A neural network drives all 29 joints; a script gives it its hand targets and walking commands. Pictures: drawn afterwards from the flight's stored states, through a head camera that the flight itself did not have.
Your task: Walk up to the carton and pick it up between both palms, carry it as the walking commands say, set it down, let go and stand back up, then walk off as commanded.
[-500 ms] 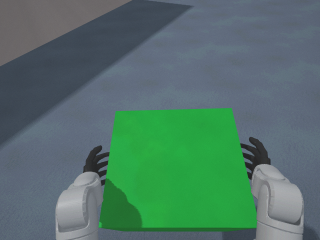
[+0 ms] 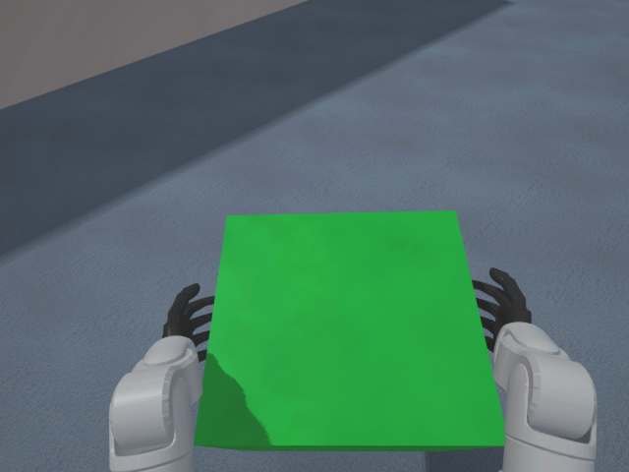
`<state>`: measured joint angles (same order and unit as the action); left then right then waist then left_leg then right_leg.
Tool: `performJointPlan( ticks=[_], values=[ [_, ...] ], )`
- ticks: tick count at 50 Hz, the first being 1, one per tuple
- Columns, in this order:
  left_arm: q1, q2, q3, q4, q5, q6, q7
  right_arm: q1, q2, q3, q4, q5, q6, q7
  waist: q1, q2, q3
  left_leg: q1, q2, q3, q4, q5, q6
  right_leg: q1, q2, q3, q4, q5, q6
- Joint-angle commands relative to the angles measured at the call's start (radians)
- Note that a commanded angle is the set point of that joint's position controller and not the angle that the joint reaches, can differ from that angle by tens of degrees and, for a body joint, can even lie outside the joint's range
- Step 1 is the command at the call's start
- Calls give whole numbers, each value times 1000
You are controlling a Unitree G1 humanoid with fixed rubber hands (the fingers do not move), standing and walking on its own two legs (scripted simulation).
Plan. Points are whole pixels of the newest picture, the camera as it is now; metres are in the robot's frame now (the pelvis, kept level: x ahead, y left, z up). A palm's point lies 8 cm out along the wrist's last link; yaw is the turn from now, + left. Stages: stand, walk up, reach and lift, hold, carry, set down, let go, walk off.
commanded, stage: carry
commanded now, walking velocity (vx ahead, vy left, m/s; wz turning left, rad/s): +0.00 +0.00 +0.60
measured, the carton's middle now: (341, 339) +0.30 +0.01 -0.02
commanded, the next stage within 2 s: none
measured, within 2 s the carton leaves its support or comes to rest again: neither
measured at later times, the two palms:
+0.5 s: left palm (1, 456) +0.13 +0.34 +0.07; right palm (357, 342) +0.26 -0.01 +0.07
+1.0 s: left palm out of the picture +0.01 +0.41 +0.09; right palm (244, 351) +0.23 +0.11 +0.09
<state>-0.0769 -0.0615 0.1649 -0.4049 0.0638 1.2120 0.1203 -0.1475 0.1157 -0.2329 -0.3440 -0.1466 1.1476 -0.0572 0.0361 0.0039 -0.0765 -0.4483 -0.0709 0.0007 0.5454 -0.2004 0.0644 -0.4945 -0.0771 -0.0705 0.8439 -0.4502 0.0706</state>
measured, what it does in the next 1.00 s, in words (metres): steps to the left, turning left: right foot, then left foot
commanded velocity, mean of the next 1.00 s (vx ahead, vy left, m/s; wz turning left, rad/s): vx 0.00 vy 0.00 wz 0.60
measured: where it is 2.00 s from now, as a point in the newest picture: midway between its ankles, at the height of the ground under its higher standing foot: outside the picture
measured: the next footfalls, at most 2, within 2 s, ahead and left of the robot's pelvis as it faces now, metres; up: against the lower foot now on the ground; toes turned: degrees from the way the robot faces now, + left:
right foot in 0.06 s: +0.03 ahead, -0.12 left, +0.00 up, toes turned -4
left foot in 0.30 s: +0.02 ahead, +0.17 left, +0.00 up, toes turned +17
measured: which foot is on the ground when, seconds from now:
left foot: down 0.00-0.06, up 0.08-0.28, down 0.30-0.72, up 0.74-1.00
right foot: up 0.00-0.04, down 0.06-0.30, up 0.32-0.70, down 0.72-1.00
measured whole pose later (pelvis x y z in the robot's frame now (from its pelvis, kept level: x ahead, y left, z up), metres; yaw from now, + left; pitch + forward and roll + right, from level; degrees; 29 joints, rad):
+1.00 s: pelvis -0.10 +0.14 +0.00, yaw +34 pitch +4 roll +2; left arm -0.07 -0.13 0.13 -0.45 0.15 1.21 0.12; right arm -0.19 0.02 -0.23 -0.34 -0.09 1.16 -0.04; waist -0.02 0.00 -0.08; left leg -0.42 0.03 0.10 0.64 -0.32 -0.05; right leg -0.32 -0.24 -0.20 0.62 -0.34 0.10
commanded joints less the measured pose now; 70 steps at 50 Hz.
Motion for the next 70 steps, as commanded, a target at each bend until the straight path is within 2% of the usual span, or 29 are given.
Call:
performJointPlan(
  ticks=[1, 3, 4, 5, 9, 14, 15, 17, 19, 23, 26, 28, 30, 34, 36, 37, 38, 42, 48, 49, 51, 52, 53, 56, 59, 64, 67, 68, 70],
  values=[
    [-608, -877, -751, -145, -429, -47, -373, -375, 800, 806, -109, 432, 13, 282, -39, 141, -355, 372, 259, -197, 28, 590, 68, 100, 6, 21, -325, 104, -18],
    [-518, -843, -704, -75, -396, -39, -380, -354, 785, 818, -87, 412, 25, 278, -23, -71, -402, 69, 177, -157, 143, 273, -17, 441, -165, 177, -476, 402, -58],
    [-446, -842, -703, -15, -370, -44, -381, -423, 819, 837, -109, 459, 42, 279, -20, -298, -313, -145, 26, 3, 230, -129, -68, 489, -376, 308, -431, 726, -151],
    [-460, -815, -697, -49, -370, -48, -375, -444, 806, 839, -128, 468, 40, 290, -16, -315, -320, -212, 46, 8, 410, -369, -43, 509, -443, 346, -464, 777, -236],
    [-554, -879, -701, -109, -377, -62, -355, -516, 881, 886, -93, 546, 33, 313, -26, -199, -209, -139, 77, 47, 352, -182, -85, 386, -295, 36, -418, 716, -134],
    [-515, -805, -679, -117, -337, -43, -328, -432, 831, 855, -15, 545, 45, 319, -20, -183, -209, 134, 32, 199, -43, -31, -111, 315, -260, -82, -260, 514, -42],
    [-486, -792, -680, -118, -317, -43, -327, -424, 824, 841, -13, 526, 52, 321, -40, -112, -246, 273, 80, 89, -138, -13, -97, 194, -231, -101, -126, 446, -2],
    [-559, -835, -704, -125, -357, -29, -336, -327, 802, 798, 30, 491, 41, 335, -54, 439, -300, 443, 489, -502, -178, 522, 133, -234, -24, -86, 238, -280, 48],
    [-559, -863, -724, -98, -356, -43, -353, -401, 878, 840, -32, 511, 43, 330, -43, 76, -280, 412, 374, -285, -50, 761, 132, -174, -82, 8, 306, -181, 39],
    [-614, -899, -769, -150, -430, -47, -370, -433, 846, 821, -143, 488, 30, 298, -43, 200, -296, 311, 272, -154, -114, 403, 103, -68, -54, 10, 127, 3, 11],
    [-662, -897, -761, -163, -462, -49, -371, -395, 804, 829, -151, 450, 28, 283, -50, 20, -318, 368, 315, -361, -206, 105, 130, -116, -19, 37, 140, -24, 24],
    [-573, -861, -739, -134, -440, -47, -368, -346, 791, 820, -125, 444, 29, 288, -47, 44, -276, 341, 321, -320, -169, 309, 143, -99, -28, 53, 72, -14, 6],
    [-610, -871, -770, -168, -426, -48, -368, -406, 795, 828, -174, 451, 26, 295, -41, 145, -318, 312, 314, -327, -264, 33, 85, 27, 24, 43, -15, 13, -26],
    [-551, -844, -718, -113, -379, -37, -364, -392, 800, 843, -122, 463, 43, 298, -33, 68, -273, 183, 226, -287, -240, 64, 35, 225, 58, -9, -292, 72, -28],
    [-450, -805, -702, -49, -347, -36, -361, -350, 779, 847, -95, 467, 48, 290, -32, -62, -319, 18, 138, -198, -24, 101, -42, 448, -159, 194, -500, 211, -85],
    [-380, -791, -700, -54, -313, -42, -365, -361, 777, 882, -126, 483, 51, 287, -30, -324, -311, -157, -14, -35, 105, -180, -93, 527, -376, 344, -554, 293, -168],
    [-429, -813, -691, -82, -340, -48, -365, -457, 801, 882, -146, 514, 48, 300, -27, -214, -269, -220, 29, -24, 298, -309, -70, 523, -465, 335, -490, 674, -225],
    [-532, -824, -709, -171, -337, -63, -338, -480, 867, 883, -74, 553, 44, 312, -36, -136, -204, -186, 52, 32, 385, -179, -94, 458, -288, 4, -409, 902, -128],
    [-491, -742, -671, -131, -314, -24, -330, -401, 822, 853, -4, 517, 69, 316, -8, -182, -153, 11, 50, 170, 134, -237, -128, 289, -303, -30, -410, 420, -95],
    [-523, -773, -675, -149, -339, -33, -331, -395, 839, 855, -12, 528, 68, 318, -21, -287, -175, 82, 69, 152, 26, -95, -124, 303, -283, -72, -356, 444, -66],
    [-474, -793, -667, -59, -324, -20, -350, -418, 834, 853, 0, 514, 67, 310, -35, -190, -229, 247, 103, 100, -81, 60, -95, 232, -248, -125, -186, 552, 17],
    [-517, -815, -678, -58, -343, -17, -351, -384, 851, 831, 35, 500, 61, 313, -52, 125, -294, 394, 322, -242, -111, 433, -2, 9, -122, -147, 17, 258, 73],
    [-540, -819, -679, -69, -377, -30, -365, -383, 818, 820, 22, 475, 43, 307, -43, 245, -284, 444, 425, -374, -42, 746, 126, -128, -62, -106, 136, -219, 82],
    [-583, -877, -742, -65, -411, -44, -389, -362, 826, 817, -76, 457, 19, 298, -52, 100, -265, 396, 353, -314, -101, 447, 114, -192, -88, 36, 317, -179, 29],
    [-661, -896, -748, -127, -464, -66, -391, -402, 827, 800, -82, 439, 4, 271, -36, 143, -303, 320, 245, -137, -101, 362, 81, -86, -65, 17, 188, -35, 29],
    [-580, -854, -761, -148, -427, -66, -374, -326, 795, 822, -143, 431, -3, 273, -50, 171, -339, 329, 276, -278, -89, 426, 126, 15, 12, 18, -13, -55, 2],
    [-539, -857, -732, -150, -408, -70, -363, -334, 812, 837, -150, 464, 1, 275, -40, 62, -379, 330, 271, -291, -59, 516, 100, 164, 51, -9, -247, 49, -10],
    [-539, -845, -731, -175, -393, -66, -367, -329, 815, 838, -139, 457, 5, 276, -29, 65, -382, 178, 241, -294, -53, 424, 48, 361, -10, 48, -352, 174, -40],
    [-420, -836, -718, -98, -354, -78, -366, -393, 797, 889, -207, 506, 15, 285, -30, -298, -341, -84, 51, -45, 145, -19, -43, 489, -293, 271, -474, 546, -149]
  ],
)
